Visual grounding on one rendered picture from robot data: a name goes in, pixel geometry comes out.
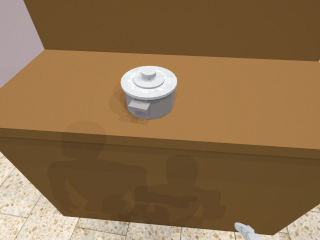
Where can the pot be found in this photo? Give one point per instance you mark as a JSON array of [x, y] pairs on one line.
[[150, 109]]

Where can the lid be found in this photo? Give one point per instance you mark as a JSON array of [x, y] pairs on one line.
[[162, 85]]

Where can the right robot hand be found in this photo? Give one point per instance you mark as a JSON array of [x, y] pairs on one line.
[[247, 232]]

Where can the table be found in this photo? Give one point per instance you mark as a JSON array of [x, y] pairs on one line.
[[241, 143]]

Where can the knob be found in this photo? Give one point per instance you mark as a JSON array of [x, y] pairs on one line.
[[148, 73]]

